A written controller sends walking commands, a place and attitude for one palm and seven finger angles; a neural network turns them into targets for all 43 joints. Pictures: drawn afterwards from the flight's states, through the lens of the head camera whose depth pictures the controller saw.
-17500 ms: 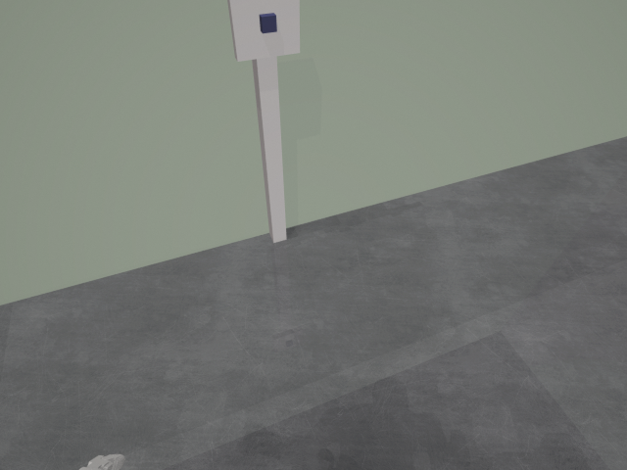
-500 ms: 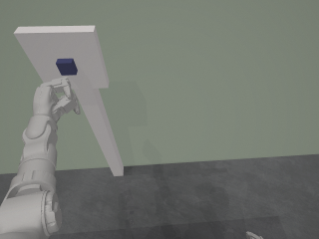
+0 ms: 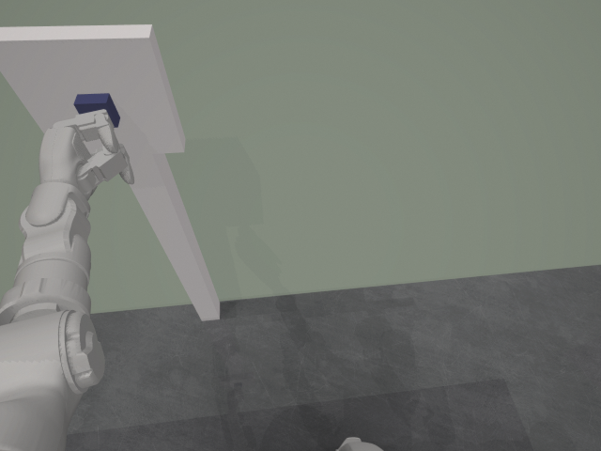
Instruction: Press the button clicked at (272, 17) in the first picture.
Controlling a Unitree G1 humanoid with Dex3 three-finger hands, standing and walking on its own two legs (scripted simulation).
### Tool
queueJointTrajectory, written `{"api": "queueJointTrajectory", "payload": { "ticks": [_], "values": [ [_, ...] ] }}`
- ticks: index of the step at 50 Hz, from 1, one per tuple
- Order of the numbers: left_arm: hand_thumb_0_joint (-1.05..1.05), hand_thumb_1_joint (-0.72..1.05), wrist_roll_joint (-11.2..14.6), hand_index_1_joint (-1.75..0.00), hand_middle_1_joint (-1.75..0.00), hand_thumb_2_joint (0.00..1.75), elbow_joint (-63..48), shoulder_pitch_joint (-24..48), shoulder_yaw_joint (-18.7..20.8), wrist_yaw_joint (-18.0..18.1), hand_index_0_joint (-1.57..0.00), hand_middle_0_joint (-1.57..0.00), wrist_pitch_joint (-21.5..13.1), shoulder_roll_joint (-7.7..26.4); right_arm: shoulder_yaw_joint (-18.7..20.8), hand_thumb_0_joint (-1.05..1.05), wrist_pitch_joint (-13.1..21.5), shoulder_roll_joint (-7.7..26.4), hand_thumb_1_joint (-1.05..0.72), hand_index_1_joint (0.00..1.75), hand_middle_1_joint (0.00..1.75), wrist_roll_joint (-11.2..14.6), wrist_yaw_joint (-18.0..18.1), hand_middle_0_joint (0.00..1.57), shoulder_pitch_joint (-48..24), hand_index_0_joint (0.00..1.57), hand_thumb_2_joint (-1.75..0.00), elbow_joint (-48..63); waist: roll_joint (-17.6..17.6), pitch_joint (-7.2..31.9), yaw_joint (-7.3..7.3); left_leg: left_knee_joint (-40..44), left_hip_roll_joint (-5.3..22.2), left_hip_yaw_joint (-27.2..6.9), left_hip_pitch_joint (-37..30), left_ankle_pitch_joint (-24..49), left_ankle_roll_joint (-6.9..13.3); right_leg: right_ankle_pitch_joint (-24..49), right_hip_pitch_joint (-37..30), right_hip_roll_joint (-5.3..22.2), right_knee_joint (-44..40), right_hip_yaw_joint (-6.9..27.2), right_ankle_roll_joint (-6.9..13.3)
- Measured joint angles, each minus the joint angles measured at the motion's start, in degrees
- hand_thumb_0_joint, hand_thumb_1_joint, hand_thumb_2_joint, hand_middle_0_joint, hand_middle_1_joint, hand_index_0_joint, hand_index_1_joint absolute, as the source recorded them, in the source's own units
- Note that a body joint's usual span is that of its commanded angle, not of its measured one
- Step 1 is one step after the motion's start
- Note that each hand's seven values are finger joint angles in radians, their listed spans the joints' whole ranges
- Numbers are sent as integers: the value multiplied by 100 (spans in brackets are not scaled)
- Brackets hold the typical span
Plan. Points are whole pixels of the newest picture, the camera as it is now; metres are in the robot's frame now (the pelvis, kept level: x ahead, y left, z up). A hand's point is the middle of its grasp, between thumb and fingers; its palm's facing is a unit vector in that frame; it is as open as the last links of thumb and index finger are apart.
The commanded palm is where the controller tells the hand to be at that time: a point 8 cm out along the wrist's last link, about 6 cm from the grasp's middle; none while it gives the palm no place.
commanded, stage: press the button with the knuckle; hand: left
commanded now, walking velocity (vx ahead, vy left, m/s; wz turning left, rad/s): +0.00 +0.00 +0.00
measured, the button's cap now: (98, 109) +0.53 +0.25 +0.15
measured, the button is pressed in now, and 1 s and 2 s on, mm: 0 6 0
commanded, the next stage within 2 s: hold the button down briefly in 0.54 s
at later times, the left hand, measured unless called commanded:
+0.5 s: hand (117, 148) +0.49 +0.23 +0.12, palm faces +0.07 -1.00 +0.00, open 3.5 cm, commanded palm +0.48 +0.28 +0.12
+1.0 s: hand (118, 146) +0.49 +0.23 +0.12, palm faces +0.09 -1.00 -0.02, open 3.5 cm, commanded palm +0.47 +0.27 +0.12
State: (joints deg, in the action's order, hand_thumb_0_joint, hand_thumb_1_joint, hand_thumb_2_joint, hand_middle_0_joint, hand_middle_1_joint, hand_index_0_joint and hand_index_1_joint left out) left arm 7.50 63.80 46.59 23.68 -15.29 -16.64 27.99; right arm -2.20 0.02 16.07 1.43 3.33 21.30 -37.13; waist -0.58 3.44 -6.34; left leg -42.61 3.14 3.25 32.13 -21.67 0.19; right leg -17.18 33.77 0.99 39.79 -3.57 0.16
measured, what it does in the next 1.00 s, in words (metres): stands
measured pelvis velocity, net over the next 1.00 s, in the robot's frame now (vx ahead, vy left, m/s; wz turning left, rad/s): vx -0.02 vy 0.00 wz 0.02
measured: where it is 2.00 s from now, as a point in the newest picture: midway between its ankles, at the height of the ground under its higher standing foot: outside the picture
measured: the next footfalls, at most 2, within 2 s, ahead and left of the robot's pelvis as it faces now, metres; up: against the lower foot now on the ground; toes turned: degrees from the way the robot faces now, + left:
none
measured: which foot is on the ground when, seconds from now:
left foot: down 0.00-1.00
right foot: down 0.00-1.00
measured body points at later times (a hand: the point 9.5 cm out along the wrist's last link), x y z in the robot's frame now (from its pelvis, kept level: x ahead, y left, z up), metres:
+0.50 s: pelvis -0.01 +0.00 -0.01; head +0.08 +0.02 +0.44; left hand +0.48 +0.28 +0.12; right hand +0.00 -0.27 -0.12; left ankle -0.01 +0.11 -0.71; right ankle +0.02 -0.12 -0.71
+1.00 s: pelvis -0.02 +0.00 -0.01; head +0.08 +0.02 +0.43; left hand +0.48 +0.28 +0.12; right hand -0.03 -0.27 -0.12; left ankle -0.01 +0.11 -0.71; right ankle +0.02 -0.12 -0.71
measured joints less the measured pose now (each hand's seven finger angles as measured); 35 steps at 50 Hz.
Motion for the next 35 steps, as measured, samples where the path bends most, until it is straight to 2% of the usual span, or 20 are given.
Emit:
{"api": "queueJointTrajectory", "payload": {
  "ticks": [5, 12, 17, 35],
  "values": [
    [2, 90, -105, -150, -150, 90, 191, 174, 64, -65, -132, -130, -24, 198, 2, 0, -39, 6, -90, 30, 30, -24, -4, 21, 104, 20, -90, 7, -1, -2, -79, -57, 17, -2, 141, -12, 3, 10, 126, -15, 21, 1, 0],
    [2, 90, -100, -150, -150, 90, 363, 348, 112, -158, -139, -130, -71, 253, -10, 0, -100, 7, -90, 30, 30, -39, -3, 21, 196, 20, -90, -65, 2, 7, -106, -119, 21, -40, 261, -19, 12, 21, 207, -19, 28, -32, -9],
    [2, 90, -228, -150, -150, 90, 579, 589, 98, -139, -144, -130, -36, 419, -26, 0, -79, 12, -90, 30, 30, -64, 1, 21, 181, 20, -90, -35, 6, 11, -192, -187, 19, -78, 416, -5, 15, 46, 329, -14, 55, -65, -8],
    [2, 89, -355, -150, -150, 91, 1117, 1128, 13, -14, -150, -130, -142, 665, -97, 0, 54, 48, -90, 30, 30, -125, -29, 21, 236, 20, -90, -106, -27, -2, -338, -413, 6, -178, 830, 38, 28, 107, 659, 5, 186, -150, -10]
  ]
}}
